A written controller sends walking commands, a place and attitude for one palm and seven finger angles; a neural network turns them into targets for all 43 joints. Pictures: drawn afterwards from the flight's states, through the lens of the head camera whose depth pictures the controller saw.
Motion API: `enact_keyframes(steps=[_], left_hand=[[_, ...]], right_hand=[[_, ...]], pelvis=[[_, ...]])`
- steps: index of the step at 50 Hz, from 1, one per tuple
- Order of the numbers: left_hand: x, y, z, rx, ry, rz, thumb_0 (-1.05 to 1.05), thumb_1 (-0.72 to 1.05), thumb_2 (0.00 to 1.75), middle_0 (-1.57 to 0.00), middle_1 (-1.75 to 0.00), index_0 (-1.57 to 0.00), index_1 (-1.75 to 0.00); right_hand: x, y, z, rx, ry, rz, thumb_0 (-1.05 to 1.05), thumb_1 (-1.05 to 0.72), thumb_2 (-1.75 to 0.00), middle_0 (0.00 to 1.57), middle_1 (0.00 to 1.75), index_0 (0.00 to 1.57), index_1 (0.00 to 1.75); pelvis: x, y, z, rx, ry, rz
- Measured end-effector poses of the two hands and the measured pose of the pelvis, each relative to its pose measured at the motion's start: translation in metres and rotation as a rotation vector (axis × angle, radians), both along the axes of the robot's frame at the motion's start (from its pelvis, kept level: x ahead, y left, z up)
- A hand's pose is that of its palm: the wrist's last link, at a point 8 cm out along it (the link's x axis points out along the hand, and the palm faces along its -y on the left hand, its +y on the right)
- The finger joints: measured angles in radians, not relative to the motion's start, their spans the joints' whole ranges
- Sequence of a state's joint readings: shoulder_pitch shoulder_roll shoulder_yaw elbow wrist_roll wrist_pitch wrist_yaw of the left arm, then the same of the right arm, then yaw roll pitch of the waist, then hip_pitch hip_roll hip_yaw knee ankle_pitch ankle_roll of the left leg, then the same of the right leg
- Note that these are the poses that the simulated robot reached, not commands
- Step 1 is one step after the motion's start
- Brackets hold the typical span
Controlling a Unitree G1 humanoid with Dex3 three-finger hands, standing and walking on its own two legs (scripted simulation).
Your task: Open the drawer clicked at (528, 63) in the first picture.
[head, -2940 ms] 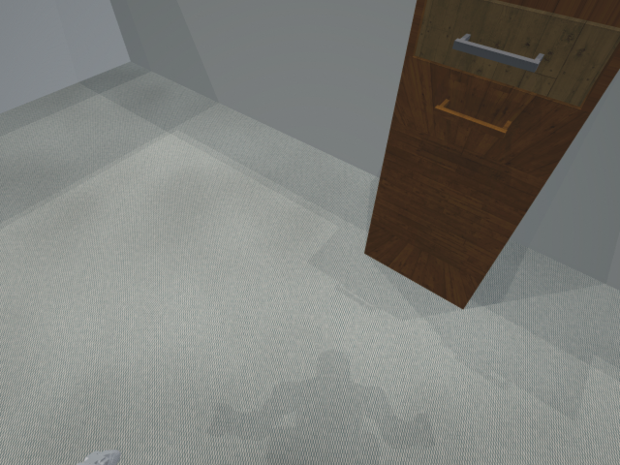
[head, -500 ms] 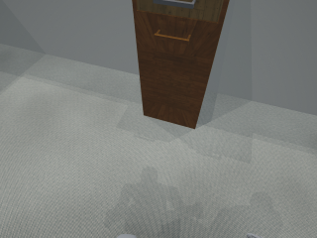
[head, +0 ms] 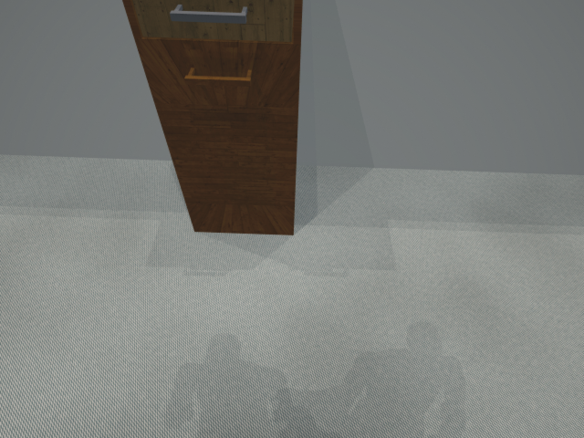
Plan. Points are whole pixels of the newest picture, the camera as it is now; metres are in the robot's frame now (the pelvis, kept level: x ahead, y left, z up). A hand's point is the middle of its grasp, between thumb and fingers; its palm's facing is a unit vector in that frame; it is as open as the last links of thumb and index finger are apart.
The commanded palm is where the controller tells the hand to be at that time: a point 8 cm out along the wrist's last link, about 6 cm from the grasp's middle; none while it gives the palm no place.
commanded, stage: take the last steps up to it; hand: left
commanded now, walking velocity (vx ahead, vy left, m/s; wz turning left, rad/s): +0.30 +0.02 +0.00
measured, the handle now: (210, 13) +0.98 +0.22 +0.14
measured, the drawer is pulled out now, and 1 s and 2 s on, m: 0.00 0.00 0.00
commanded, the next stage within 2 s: come to a stop and stand still in 1.12 s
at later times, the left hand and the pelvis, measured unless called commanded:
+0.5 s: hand out of the picture +0.07 +0.24 -0.19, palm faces +0.03 -0.99 -0.14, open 7.4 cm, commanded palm none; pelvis +0.13 +0.07 -0.01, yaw -2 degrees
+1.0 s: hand (203, 276) +0.45 +0.20 -0.17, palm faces -0.09 -0.98 -0.16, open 7.4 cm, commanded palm none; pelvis +0.33 +0.04 -0.01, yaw -2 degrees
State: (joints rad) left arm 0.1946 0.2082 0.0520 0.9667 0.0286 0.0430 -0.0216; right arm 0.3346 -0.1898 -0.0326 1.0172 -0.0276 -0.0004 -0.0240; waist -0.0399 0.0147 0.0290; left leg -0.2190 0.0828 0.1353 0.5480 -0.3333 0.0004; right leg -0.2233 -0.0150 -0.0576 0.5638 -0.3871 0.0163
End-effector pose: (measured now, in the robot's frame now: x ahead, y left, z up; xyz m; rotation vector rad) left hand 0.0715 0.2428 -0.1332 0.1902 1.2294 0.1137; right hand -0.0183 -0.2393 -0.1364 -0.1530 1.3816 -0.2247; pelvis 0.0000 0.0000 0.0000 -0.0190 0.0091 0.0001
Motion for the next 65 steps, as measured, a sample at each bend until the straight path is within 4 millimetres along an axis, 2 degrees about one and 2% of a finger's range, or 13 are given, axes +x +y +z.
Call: enact_keyframes(steps=[4, 8, 12, 16, 21, 23, 26, 36, 44, 50, 54, 60, 65], left_hand=[[0.005, -0.021, -0.002, -0.011, -0.040, 0.007, 0.00, 0.91, 0.90, -0.20, -0.30, -0.20, -0.30], [-0.012, -0.019, 0.000, 0.000, 0.008, 0.051, 0.00, 0.94, 0.90, -0.20, -0.30, -0.20, -0.30], [-0.034, -0.012, -0.005, -0.010, 0.118, 0.071, 0.00, 0.93, 0.90, -0.20, -0.30, -0.20, -0.30], [-0.050, -0.001, -0.016, -0.038, 0.231, 0.105, 0.00, 0.92, 0.90, -0.20, -0.30, -0.20, -0.30], [-0.046, 0.025, -0.037, -0.075, 0.346, 0.134, 0.00, 0.91, 0.90, -0.20, -0.30, -0.20, -0.30], [-0.028, 0.035, -0.037, -0.074, 0.352, 0.120, 0.00, 0.91, 0.90, -0.20, -0.30, -0.20, -0.30], [0.019, 0.050, -0.029, -0.069, 0.286, 0.092, 0.01, 0.91, 0.90, -0.20, -0.30, -0.20, -0.30], [0.184, 0.064, -0.004, -0.055, 0.016, 0.046, 0.00, 0.92, 0.90, -0.20, -0.30, -0.19, -0.30], [0.290, 0.041, -0.002, -0.051, -0.016, -0.038, 0.00, 0.92, 0.90, -0.20, -0.30, -0.19, -0.30], [0.373, 0.004, -0.014, -0.054, -0.071, -0.084, 0.00, 0.91, 0.90, -0.20, -0.30, -0.20, -0.30], [0.389, -0.008, -0.014, -0.062, -0.088, -0.028, 0.00, 0.91, 0.90, -0.20, -0.30, -0.20, -0.30], [0.390, 0.016, -0.004, 0.008, -0.024, 0.051, -0.04, 0.96, 0.90, -0.20, -0.30, -0.20, -0.30], [0.383, 0.027, -0.014, -0.016, 0.098, 0.073, -0.02, 0.94, 0.90, -0.20, -0.30, -0.20, -0.30]], right_hand=[[-0.021, -0.008, -0.011, 0.023, 0.095, -0.022, 0.01, -0.90, -0.90, 0.20, 0.30, 0.20, 0.30], [-0.002, -0.009, -0.004, 0.030, 0.091, -0.024, 0.01, -0.90, -0.90, 0.20, 0.29, 0.20, 0.30], [0.041, -0.002, 0.001, 0.026, 0.026, -0.014, 0.01, -0.91, -0.90, 0.20, 0.29, 0.19, 0.30], [0.100, 0.016, 0.004, 0.018, -0.043, 0.021, 0.01, -0.91, -0.90, 0.19, 0.29, 0.19, 0.30], [0.173, 0.046, -0.002, -0.025, -0.153, 0.073, 0.01, -0.91, -0.90, 0.20, 0.29, 0.19, 0.30], [0.187, 0.058, 0.001, -0.029, -0.179, 0.061, 0.01, -0.91, -0.90, 0.20, 0.29, 0.19, 0.30], [0.193, 0.073, 0.009, -0.030, -0.171, 0.025, 0.00, -0.92, -0.90, 0.20, 0.29, 0.20, 0.30], [0.182, 0.110, 0.011, 0.043, 0.007, -0.056, 0.00, -0.92, -0.90, 0.20, 0.29, 0.20, 0.30], [0.183, 0.124, 0.006, 0.108, 0.157, -0.151, 0.01, -0.91, -0.90, 0.20, 0.29, 0.20, 0.30], [0.201, 0.110, -0.004, 0.141, 0.293, -0.196, 0.01, -0.90, -0.90, 0.20, 0.30, 0.20, 0.30], [0.254, 0.083, -0.007, 0.123, 0.288, -0.151, 0.01, -0.90, -0.90, 0.20, 0.30, 0.20, 0.30], [0.396, 0.045, -0.004, 0.047, 0.050, -0.037, 0.01, -0.91, -0.90, 0.19, 0.29, 0.19, 0.30], [0.505, 0.040, 0.005, -0.008, -0.139, 0.044, 0.01, -0.92, -0.90, 0.19, 0.29, 0.19, 0.30]], pelvis=[[0.010, -0.006, -0.005, -0.012, -0.009, 0.002], [0.027, -0.006, 0.002, -0.003, -0.013, -0.003], [0.047, 0.003, 0.004, -0.003, -0.013, -0.001], [0.073, 0.019, -0.001, -0.013, -0.011, 0.000], [0.110, 0.050, -0.019, -0.014, -0.018, -0.010], [0.122, 0.059, -0.016, -0.014, -0.025, -0.025], [0.140, 0.068, -0.005, -0.009, -0.028, -0.032], [0.206, 0.081, 0.011, 0.011, -0.020, -0.026], [0.271, 0.067, 0.006, 0.020, -0.013, -0.039], [0.332, 0.040, -0.011, 0.017, -0.003, -0.037], [0.362, 0.029, -0.010, 0.001, -0.010, -0.021], [0.404, 0.028, 0.002, -0.010, 0.009, -0.003], [0.440, 0.041, 0.000, -0.025, 0.001, -0.010]])
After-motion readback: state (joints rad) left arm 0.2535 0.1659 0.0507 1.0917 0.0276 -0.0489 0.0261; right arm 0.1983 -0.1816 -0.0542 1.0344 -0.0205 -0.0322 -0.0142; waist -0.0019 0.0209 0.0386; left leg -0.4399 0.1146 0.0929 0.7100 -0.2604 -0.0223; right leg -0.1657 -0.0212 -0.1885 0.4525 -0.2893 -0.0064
